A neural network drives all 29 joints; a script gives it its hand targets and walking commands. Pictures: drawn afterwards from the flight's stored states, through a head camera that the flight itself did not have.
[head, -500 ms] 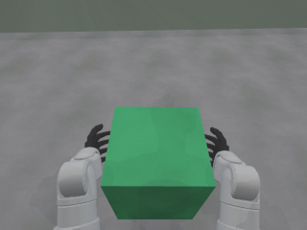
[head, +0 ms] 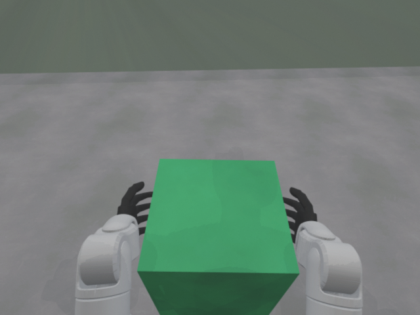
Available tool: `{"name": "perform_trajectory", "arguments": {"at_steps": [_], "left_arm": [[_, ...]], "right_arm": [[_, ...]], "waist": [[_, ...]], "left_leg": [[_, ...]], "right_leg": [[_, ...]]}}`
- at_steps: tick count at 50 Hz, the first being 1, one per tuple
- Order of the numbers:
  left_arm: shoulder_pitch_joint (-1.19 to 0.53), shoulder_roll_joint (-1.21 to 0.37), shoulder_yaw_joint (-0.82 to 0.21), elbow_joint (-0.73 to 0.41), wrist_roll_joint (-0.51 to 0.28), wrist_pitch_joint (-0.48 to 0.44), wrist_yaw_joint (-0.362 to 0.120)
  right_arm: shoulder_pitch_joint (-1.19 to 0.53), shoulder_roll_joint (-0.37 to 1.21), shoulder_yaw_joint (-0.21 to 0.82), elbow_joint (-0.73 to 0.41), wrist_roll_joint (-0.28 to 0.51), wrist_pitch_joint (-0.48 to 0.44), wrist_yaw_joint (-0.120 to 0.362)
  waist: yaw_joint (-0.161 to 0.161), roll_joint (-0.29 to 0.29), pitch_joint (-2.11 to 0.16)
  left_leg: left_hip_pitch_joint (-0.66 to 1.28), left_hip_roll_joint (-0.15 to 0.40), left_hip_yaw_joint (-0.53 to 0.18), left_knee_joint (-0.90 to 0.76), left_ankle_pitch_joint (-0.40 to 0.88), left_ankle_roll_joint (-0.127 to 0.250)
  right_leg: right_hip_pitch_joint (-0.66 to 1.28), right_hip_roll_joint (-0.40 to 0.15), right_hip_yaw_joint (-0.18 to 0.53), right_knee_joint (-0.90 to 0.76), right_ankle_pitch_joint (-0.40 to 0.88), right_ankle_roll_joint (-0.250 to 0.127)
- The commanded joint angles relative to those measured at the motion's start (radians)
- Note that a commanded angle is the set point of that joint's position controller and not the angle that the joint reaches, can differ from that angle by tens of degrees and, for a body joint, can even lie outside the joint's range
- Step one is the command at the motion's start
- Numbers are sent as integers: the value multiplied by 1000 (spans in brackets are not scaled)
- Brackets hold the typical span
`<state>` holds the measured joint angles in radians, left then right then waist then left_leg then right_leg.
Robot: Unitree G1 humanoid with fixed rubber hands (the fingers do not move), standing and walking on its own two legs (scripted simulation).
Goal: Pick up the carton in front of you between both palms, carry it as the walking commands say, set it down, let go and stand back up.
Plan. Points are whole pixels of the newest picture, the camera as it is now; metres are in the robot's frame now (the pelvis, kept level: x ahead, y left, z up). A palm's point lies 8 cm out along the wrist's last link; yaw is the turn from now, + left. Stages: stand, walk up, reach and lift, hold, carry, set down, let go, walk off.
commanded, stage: carry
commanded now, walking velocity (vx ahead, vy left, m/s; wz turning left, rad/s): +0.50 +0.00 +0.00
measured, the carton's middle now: (215, 242) +0.27 +0.00 +0.04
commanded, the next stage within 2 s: none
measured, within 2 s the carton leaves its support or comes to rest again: neither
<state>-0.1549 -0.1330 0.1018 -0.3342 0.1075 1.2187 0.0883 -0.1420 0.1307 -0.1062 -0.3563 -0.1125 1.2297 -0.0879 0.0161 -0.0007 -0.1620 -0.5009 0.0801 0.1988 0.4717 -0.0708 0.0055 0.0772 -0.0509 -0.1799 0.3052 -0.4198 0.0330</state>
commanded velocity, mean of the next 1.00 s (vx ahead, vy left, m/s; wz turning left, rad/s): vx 0.02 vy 0.00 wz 0.00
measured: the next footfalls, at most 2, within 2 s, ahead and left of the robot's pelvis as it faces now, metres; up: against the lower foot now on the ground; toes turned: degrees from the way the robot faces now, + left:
left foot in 0.02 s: +0.19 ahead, +0.11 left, +0.00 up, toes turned +6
right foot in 0.40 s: +0.34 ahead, -0.11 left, +0.00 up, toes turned +12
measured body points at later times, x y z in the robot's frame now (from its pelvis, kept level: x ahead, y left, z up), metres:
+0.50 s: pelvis +0.24 -0.01 +0.01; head +0.22 -0.02 +0.46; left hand +0.52 +0.14 +0.10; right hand +0.52 -0.16 +0.09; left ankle +0.15 +0.11 -0.72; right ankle +0.30 -0.10 -0.73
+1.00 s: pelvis +0.27 +0.00 +0.00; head +0.24 +0.01 +0.45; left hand +0.53 +0.17 +0.08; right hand +0.54 -0.14 +0.08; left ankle +0.15 +0.11 -0.73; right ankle +0.30 -0.10 -0.73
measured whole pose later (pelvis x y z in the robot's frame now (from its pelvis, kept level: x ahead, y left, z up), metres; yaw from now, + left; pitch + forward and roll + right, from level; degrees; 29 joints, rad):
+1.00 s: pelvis +0.27 +0.00 +0.00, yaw +2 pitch +3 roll -1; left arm -0.15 -0.13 0.11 -0.30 0.12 1.21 0.08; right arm -0.15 0.13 -0.10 -0.31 -0.12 1.22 -0.08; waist 0.01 0.02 -0.13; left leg -0.13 0.07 0.13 0.54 -0.45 -0.02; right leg -0.38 -0.07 -0.21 0.58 -0.24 -0.02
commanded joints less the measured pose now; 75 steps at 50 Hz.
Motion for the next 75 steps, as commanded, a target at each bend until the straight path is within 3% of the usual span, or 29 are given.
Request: {"name": "perform_trajectory", "arguments": {"at_steps": [1, 2, 3, 4, 5, 6, 7, 9, 12, 15, 18, 19, 20, 21, 22, 23, 25, 27, 31, 36, 43, 46, 50, 57, 64, 75], "left_arm": [[-446, -787, -680, -13, -385, 24, -257], [-475, -800, -693, -31, -394, 33, -255], [-499, -812, -698, -38, -402, 37, -258], [-516, -852, -705, -26, -409, 30, -261], [-521, -881, -706, -24, -415, 20, -265], [-518, -912, -711, -22, -417, 8, -267], [-511, -934, -715, -24, -417, -4, -267], [-498, -957, -730, -42, -405, -23, -259], [-442, -962, -734, -57, -387, -39, -243], [-439, -929, -738, -99, -384, -33, -234], [-418, -889, -727, -93, -384, -11, -240], [-411, -873, -721, -83, -382, -2, -246], [-413, -854, -713, -70, -381, 8, -252], [-424, -831, -703, -48, -380, 17, -258], [-418, -832, -686, 2, -369, 15, -264], [-383, -845, -673, 38, -368, 9, -268], [-392, -884, -664, 57, -368, 2, -271], [-422, -912, -667, 46, -376, -5, -273], [-444, -925, -678, -3, -384, -14, -261], [-436, -919, -699, -26, -388, -13, -257], [-440, -906, -711, -33, -396, -11, -261], [-453, -904, -713, -35, -399, -9, -263], [-461, -901, -711, -31, -397, -5, -265], [-431, -906, -712, 49, -362, -30, -272], [-453, -889, -697, 102, -321, -120, -277], [-421, -815, -588, 232, -210, -290, -275]], "right_arm": [[-447, 810, 680, 16, 386, 12, 243], [-448, 793, 664, 36, 375, 8, 246], [-435, 823, 661, 66, 380, 2, 247], [-453, 858, 666, 40, 393, -2, 249], [-473, 898, 678, 25, 403, -9, 252], [-490, 934, 689, 6, 415, -19, 256], [-502, 960, 699, -13, 422, -28, 259], [-502, 976, 707, -28, 429, -45, 267], [-466, 952, 709, -52, 434, -51, 275], [-436, 914, 704, -76, 429, -46, 274], [-413, 875, 694, -59, 404, -30, 267], [-409, 863, 692, -46, 392, -24, 265], [-407, 850, 691, -26, 378, -19, 262], [-410, 832, 687, -9, 369, -11, 259], [-424, 831, 700, -11, 378, 3, 254], [-443, 827, 706, -23, 383, 11, 255], [-489, 863, 719, -7, 396, 10, 258], [-526, 895, 730, -14, 414, 1, 261], [-517, 909, 730, -34, 423, -12, 258], [-458, 907, 709, -19, 401, -17, 256], [-445, 895, 699, -15, 392, -18, 258], [-457, 893, 699, -19, 392, -18, 259], [-468, 890, 702, -19, 394, -15, 260], [-451, 895, 715, 51, 371, -40, 271], [-475, 887, 702, 111, 328, -129, 272], [-436, 823, 593, 241, 208, -300, 264]], "waist": [[-33, -58, -156], [-47, 159, -254], [-46, 360, -285], [-39, 264, -253], [-40, 176, -250], [-34, 84, -243], [-25, 56, -241], [-22, 119, -246], [-19, 154, -239], [-28, 192, -222], [-23, 144, -200], [-19, 108, -180], [-18, 81, -182], [-25, -37, -203], [-20, -122, -247], [-16, -175, -246], [-21, -153, -230], [-15, -126, -235], [-13, -41, -299], [-15, -13, -294], [-15, 51, -236], [-16, 49, -213], [-16, 31, -186], [-14, 18, -130], [-13, 13, -96], [-12, 6, -108]], "left_leg": [[462, -30, 21, -30, -90, 25], [706, 243, -416, -105, -250, 141], [801, 351, -709, -237, -159, 227], [769, 353, -628, -212, 55, 228], [710, 327, -517, -173, 255, 214], [643, 308, -411, -160, 350, 172], [579, 286, -326, -179, 356, 131], [513, 242, -202, -201, 364, 96], [478, 200, -86, -185, 432, 103], [471, 184, -39, -155, 473, 91], [436, 141, 0, -61, 337, 51], [398, 119, 1, -23, 252, 20], [319, 116, -12, 13, 139, -11], [238, 77, -16, 92, -97, -42], [168, 48, -80, 76, -247, -58], [183, 41, -85, 72, -316, -68], [252, 36, -90, -31, -282, -65], [299, 45, -86, -63, -132, -62], [354, 63, -89, 12, 139, -60], [341, 59, -95, 21, 167, -62], [399, 104, -118, 34, 399, -36], [375, 106, -117, 33, 359, -26], [338, 97, -119, 15, 210, -18], [288, 88, -134, -27, 44, -6], [247, 82, -149, -69, -89, 8], [222, 72, -153, -69, -156, 17]], "right_leg": [[-209, -120, -37, 328, 589, -57], [-489, -34, -18, 636, 367, 4], [-710, 70, 44, 844, -46, 14], [-777, 25, 133, 966, -87, -8], [-770, -12, 159, 983, -71, -29], [-740, -51, 169, 925, -23, -36], [-691, -74, 178, 823, 30, -34], [-595, -52, 128, 670, 67, -24], [-520, -17, 73, 440, 115, -8], [-471, 7, 27, 292, 267, -5], [-350, 12, -9, 100, 480, -4], [-278, -3, -8, 19, 575, -1], [-170, -75, 43, 32, 682, -8], [-70, -197, 162, 112, 1035, -41], [47, -259, 224, 159, 1123, -129], [0, -274, 267, 120, 1033, -154], [-49, -224, 220, 109, 951, -126], [-59, -174, 160, 165, 972, -92], [-80, -144, 117, 237, 1028, -91], [-95, -141, 106, 258, 1047, -99], [-238, -106, 64, 282, 729, -71], [-245, -108, 63, 277, 665, -66], [-240, -120, 71, 260, 627, -65], [-252, -125, 81, 220, 537, -58], [-255, -125, 92, 179, 424, -50], [-257, -128, 98, 164, 401, -50]]}}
